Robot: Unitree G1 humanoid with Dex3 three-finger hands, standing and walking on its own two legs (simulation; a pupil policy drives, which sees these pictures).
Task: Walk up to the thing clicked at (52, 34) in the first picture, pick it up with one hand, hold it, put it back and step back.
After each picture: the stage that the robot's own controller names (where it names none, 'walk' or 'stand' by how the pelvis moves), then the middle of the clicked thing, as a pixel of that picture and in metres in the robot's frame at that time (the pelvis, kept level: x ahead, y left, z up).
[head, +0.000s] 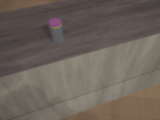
stand; (56, 30) +0.70 +0.19 -0.02
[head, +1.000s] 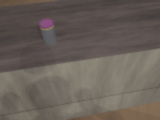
rise first; (48, 32) +0.64 +0.23 +0.00
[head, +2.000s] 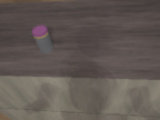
rise first; (43, 39) +0.57 +0.24 +0.01
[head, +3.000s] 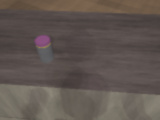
stand; (44, 49) +0.55 +0.21 -0.02
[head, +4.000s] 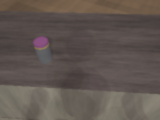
stand; (43, 50) +0.55 +0.22 -0.03
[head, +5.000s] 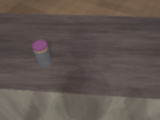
stand; (42, 53) +0.54 +0.23 -0.03
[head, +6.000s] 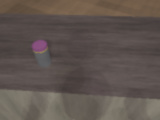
stand; (42, 54) +0.53 +0.23 -0.03
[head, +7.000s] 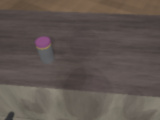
rise first; (45, 50) +0.55 +0.22 -0.02
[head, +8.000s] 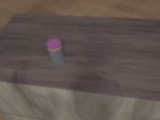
go down; (55, 52) +0.55 +0.21 -0.02
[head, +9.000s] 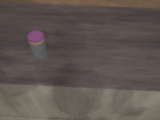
go down; (38, 45) +0.55 +0.20 -0.01
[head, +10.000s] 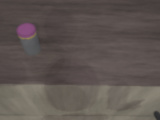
go down; (29, 40) +0.54 +0.20 +0.01
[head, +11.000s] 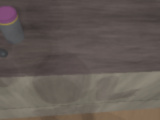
close in; (10, 26) +0.54 +0.21 +0.04
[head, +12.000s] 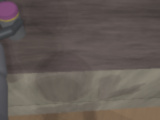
close; (11, 22) +0.55 +0.20 +0.06
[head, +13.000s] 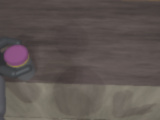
lift; (21, 63) +0.39 +0.22 +0.08
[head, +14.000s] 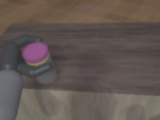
lift; (41, 64) +0.32 +0.15 +0.18
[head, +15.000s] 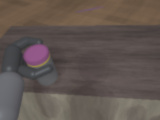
hold; (42, 66) +0.32 +0.15 +0.18
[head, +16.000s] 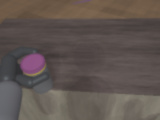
hold; (38, 74) +0.32 +0.17 +0.13
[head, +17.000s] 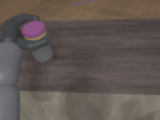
crouch; (39, 42) +0.41 +0.16 +0.19
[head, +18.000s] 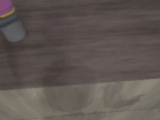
lower; (8, 21) +0.51 +0.20 +0.15
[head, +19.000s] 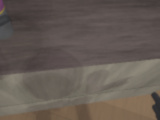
lower; out of the picture +0.54 +0.20 +0.06
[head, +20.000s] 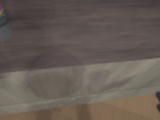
lower; out of the picture +0.54 +0.20 +0.06
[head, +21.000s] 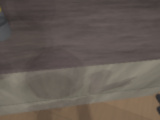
lower; out of the picture +0.54 +0.21 +0.06
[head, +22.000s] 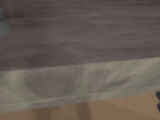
lower; out of the picture +0.54 +0.21 +0.07
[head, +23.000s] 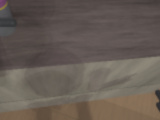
open; out of the picture +0.55 +0.18 +0.07
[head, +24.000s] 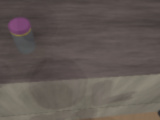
sink last; (23, 36) +0.51 +0.18 +0.04
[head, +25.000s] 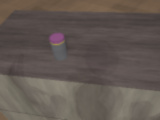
stand; (58, 47) +0.56 +0.19 +0.02
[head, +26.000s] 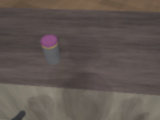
stand; (51, 50) +0.52 +0.17 +0.02
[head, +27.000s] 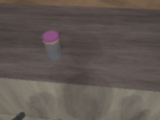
stand; (52, 45) +0.53 +0.17 +0.03
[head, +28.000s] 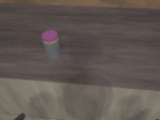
stand; (51, 45) +0.54 +0.17 +0.03
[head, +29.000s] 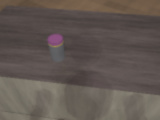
stand; (56, 48) +0.55 +0.16 +0.00
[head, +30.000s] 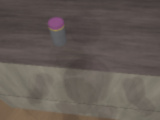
walk; (57, 32) +0.59 +0.14 -0.01
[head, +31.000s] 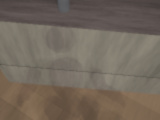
walk; out of the picture +0.82 +0.15 -0.01
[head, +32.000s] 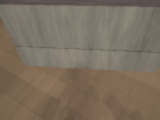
stand; out of the picture +1.16 +0.25 +0.00
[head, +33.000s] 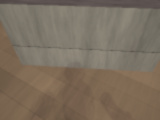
stand; out of the picture +1.17 +0.21 -0.02
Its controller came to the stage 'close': yes
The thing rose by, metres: 0.22
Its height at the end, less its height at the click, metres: +0.00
